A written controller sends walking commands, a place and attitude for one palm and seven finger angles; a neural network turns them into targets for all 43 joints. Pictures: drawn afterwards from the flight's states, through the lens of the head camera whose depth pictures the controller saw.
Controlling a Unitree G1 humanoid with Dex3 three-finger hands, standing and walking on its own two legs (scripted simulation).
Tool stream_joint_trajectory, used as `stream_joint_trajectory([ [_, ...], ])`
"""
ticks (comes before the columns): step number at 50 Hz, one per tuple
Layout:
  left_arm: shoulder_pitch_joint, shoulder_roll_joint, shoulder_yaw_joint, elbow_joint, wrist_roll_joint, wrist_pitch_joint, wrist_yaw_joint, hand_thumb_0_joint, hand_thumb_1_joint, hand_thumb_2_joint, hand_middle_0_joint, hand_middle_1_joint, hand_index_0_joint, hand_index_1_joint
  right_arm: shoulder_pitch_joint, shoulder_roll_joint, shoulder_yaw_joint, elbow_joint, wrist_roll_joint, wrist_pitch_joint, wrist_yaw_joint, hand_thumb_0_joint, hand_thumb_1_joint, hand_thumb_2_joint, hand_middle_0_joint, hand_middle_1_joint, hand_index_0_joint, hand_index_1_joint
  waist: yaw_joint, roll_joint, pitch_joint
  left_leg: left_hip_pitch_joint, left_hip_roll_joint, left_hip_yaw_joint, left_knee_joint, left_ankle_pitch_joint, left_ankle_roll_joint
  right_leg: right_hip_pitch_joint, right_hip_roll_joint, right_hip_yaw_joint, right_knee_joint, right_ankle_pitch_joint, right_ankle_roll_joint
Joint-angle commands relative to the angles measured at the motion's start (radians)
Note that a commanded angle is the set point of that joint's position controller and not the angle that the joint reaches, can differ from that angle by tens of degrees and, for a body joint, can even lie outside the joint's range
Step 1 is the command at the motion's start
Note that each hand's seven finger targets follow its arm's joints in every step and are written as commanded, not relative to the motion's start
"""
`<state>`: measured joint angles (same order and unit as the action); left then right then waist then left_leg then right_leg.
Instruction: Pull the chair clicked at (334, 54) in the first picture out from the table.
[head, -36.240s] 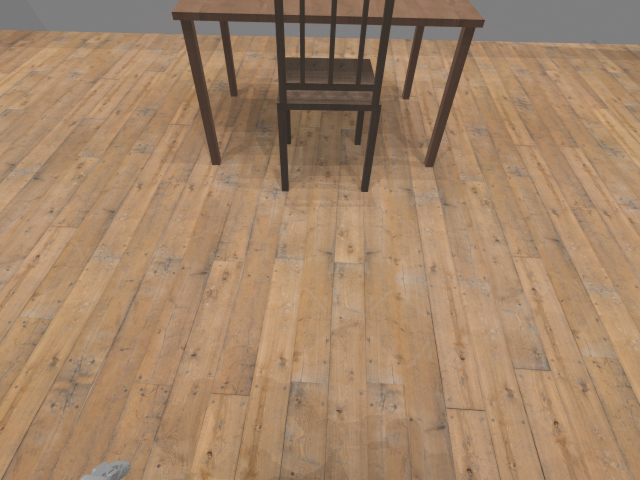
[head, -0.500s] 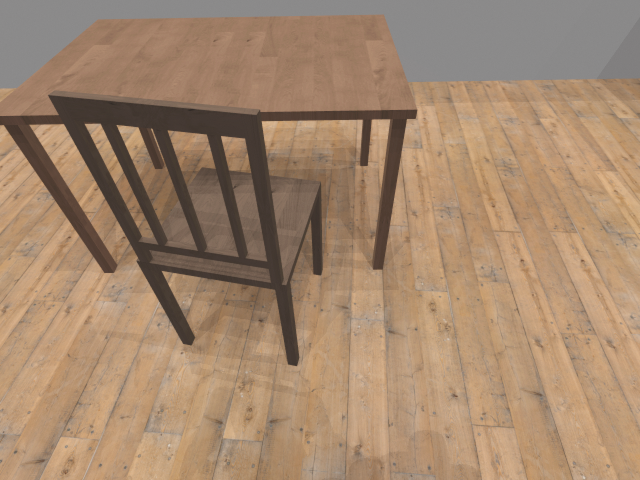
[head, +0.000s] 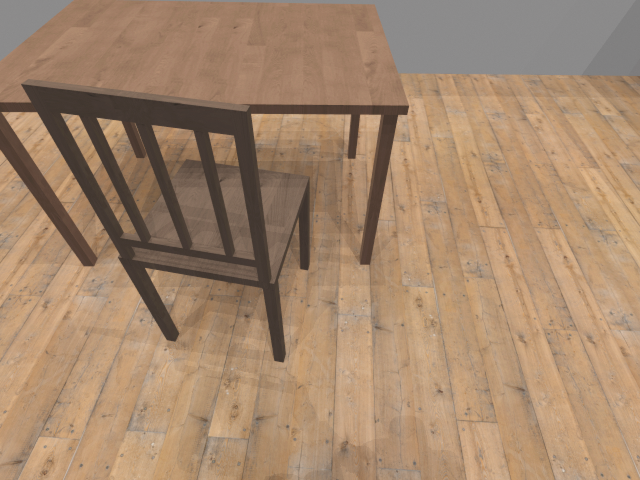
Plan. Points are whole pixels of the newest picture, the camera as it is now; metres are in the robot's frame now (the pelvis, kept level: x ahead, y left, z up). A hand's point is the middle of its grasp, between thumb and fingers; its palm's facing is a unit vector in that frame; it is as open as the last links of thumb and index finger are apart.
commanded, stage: look to check the result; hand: left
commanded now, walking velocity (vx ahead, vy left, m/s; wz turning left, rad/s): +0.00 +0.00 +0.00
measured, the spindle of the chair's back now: (168, 193) +0.65 +0.34 -0.07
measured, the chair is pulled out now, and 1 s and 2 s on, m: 0.17 0.17 0.17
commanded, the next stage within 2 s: take the last steps up to it in 0.62 s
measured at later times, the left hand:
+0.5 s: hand out of the picture +0.06 +0.23 -0.16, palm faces -0.02 -0.96 -0.29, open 7.4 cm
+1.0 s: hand out of the picture +0.07 +0.21 -0.18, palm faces -0.02 -0.97 -0.25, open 7.4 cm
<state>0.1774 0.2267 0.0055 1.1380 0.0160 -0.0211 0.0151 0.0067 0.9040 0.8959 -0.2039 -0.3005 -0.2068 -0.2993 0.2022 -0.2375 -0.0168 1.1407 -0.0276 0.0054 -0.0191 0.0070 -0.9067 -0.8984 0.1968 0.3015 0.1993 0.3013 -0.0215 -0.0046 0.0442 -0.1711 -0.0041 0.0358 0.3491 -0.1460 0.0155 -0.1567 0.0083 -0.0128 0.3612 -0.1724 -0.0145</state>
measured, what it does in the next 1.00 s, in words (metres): stands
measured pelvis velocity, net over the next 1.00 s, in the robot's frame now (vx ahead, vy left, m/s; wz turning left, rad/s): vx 0.04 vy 0.00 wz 0.00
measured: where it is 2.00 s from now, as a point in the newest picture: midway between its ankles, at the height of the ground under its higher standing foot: outside the picture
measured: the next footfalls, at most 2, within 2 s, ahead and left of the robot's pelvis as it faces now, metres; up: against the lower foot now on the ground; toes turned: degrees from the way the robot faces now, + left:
right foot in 1.64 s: +0.32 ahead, -0.13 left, +0.00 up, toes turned -1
left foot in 1.96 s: +0.21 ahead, +0.15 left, +0.00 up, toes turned +4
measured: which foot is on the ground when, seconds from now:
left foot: down 0.00-1.00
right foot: down 0.00-1.00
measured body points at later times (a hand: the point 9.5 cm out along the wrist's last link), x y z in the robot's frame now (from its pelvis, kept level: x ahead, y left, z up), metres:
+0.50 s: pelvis +0.01 +0.00 +0.00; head +0.02 +0.00 +0.45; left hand +0.07 +0.28 -0.14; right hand +0.07 -0.27 -0.14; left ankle +0.03 +0.11 -0.75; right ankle +0.02 -0.11 -0.75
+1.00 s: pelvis +0.04 +0.00 +0.00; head +0.03 +0.01 +0.45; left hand +0.07 +0.26 -0.16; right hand +0.06 -0.25 -0.16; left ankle +0.03 +0.11 -0.75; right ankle +0.02 -0.11 -0.75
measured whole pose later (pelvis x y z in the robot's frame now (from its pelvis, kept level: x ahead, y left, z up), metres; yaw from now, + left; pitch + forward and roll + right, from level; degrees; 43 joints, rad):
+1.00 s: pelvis +0.04 +0.00 +0.00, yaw +0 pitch -1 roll +1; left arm 0.22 0.24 0.00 1.15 0.03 -0.01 0.01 0.01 0.91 0.90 -0.20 -0.30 -0.20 -0.30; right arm 0.22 -0.23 0.00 1.16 -0.04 0.02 0.00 0.01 -0.91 -0.90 0.20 0.30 0.20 0.30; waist -0.02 -0.02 -0.01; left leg -0.13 -0.03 0.04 0.38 -0.23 0.03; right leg -0.14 -0.01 0.00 0.43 -0.28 -0.01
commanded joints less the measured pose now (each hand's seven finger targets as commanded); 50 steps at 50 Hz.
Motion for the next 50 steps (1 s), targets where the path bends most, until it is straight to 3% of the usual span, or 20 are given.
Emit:
stream_joint_trajectory([
  [1, -0.006, 0.176, 0.027, -0.043, -0.004, -0.015, 0.010, 0.000, 0.900, 0.900, -0.200, -0.300, -0.200, -0.300, -0.005, -0.159, -0.021, -0.046, 0.003, -0.019, -0.008, 0.000, -0.900, -0.900, 0.200, 0.300, 0.200, 0.300, 0.003, 0.029, -0.033, 0.039, 0.111, -0.123, -0.069, 0.008, 0.020, -0.032, -0.112, 0.120, -0.100, -0.008, -0.033],
  [6, -0.010, 0.186, 0.025, -0.035, -0.004, -0.014, 0.008, 0.000, 0.900, 0.900, -0.200, -0.300, -0.200, -0.300, -0.021, -0.173, -0.021, -0.047, 0.003, -0.018, -0.007, 0.000, -0.900, -0.900, 0.200, 0.300, 0.200, 0.300, 0.003, 0.011, -0.017, 0.045, 0.114, -0.125, -0.081, -0.008, 0.021, -0.043, -0.113, 0.114, -0.108, -0.021, -0.031],
  [12, -0.019, 0.206, 0.026, -0.033, -0.004, -0.018, 0.007, 0.000, 0.900, 0.900, -0.200, -0.300, -0.200, -0.300, -0.038, -0.194, -0.023, -0.048, 0.004, -0.021, -0.006, 0.000, -0.900, -0.900, 0.200, 0.300, 0.200, 0.300, 0.003, -0.012, -0.052, 0.067, 0.117, -0.128, -0.078, 0.032, 0.023, -0.019, -0.117, 0.117, -0.108, 0.020, -0.029],
  [29, -0.052, 0.248, 0.028, -0.038, -0.003, -0.020, 0.005, 0.000, 0.900, 0.900, -0.200, -0.300, -0.200, -0.300, -0.091, -0.234, -0.021, -0.051, 0.004, -0.027, -0.002, 0.000, -0.900, -0.900, 0.200, 0.300, 0.200, 0.300, 0.007, 0.014, -0.047, 0.085, 0.122, -0.126, -0.100, 0.078, 0.020, 0.002, -0.128, 0.113, -0.118, 0.069, -0.027],
  [38, -0.061, 0.265, 0.031, -0.044, -0.004, -0.023, 0.005, 0.000, 0.900, 0.900, -0.200, -0.300, -0.200, -0.300, -0.096, -0.255, -0.022, -0.055, 0.006, -0.030, -0.003, 0.000, -0.900, -0.900, 0.200, 0.300, 0.200, 0.300, 0.006, -0.003, -0.072, 0.106, 0.127, -0.123, -0.099, 0.130, 0.018, 0.028, -0.131, 0.112, -0.120, 0.126, -0.026],
  [41, -0.007, 0.158, 0.004, -0.014, -0.007, -0.007, 0.008, 0.000, 0.900, 0.900, -0.200, -0.300, -0.200, -0.300, -0.040, -0.141, 0.005, -0.023, -0.001, -0.015, 0.002, 0.000, -0.900, -0.900, 0.200, 0.300, 0.200, 0.300, 0.004, 0.020, -0.066, 0.097, 0.114, -0.109, -0.097, 0.015, 0.007, 0.018, -0.125, 0.096, -0.114, -0.008, -0.011],
  [45, 0.030, 0.153, 0.008, -0.018, 0.006, 0.009, 0.001, 0.000, 0.900, 0.900, -0.200, -0.300, -0.200, -0.300, 0.003, -0.141, -0.002, -0.015, -0.010, 0.002, 0.010, 0.000, -0.900, -0.900, 0.200, 0.300, 0.200, 0.300, 0.005, 0.025, 0.038, 0.010, 0.105, -0.127, -0.103, -0.302, 0.024, -0.076, -0.097, 0.088, -0.061, -0.271, -0.026],
  [48, 0.063, 0.139, 0.013, -0.028, 0.009, 0.007, -0.006, 0.000, 0.900, 0.900, -0.200, -0.300, -0.200, -0.300, 0.021, -0.143, -0.009, -0.024, -0.008, -0.001, 0.012, 0.000, -0.900, -0.900, 0.200, 0.300, 0.200, 0.300, 0.010, 0.031, 0.074, -0.024, 0.119, -0.159, -0.103, -0.354, 0.047, -0.105, -0.081, 0.069, -0.006, -0.273, -0.034],
  [50, 0.080, 0.122, 0.015, -0.033, 0.008, 0.002, -0.007, 0.000, 0.900, 0.900, -0.200, -0.300, -0.200, -0.300, 0.035, -0.124, -0.011, -0.023, -0.006, -0.008, 0.011, 0.000, -0.900, -0.900, 0.200, 0.300, 0.200, 0.300, 0.012, 0.025, 0.091, -0.038, 0.122, -0.169, -0.080, -0.306, 0.060, -0.099, -0.080, 0.064, 0.023, -0.224, -0.040],
])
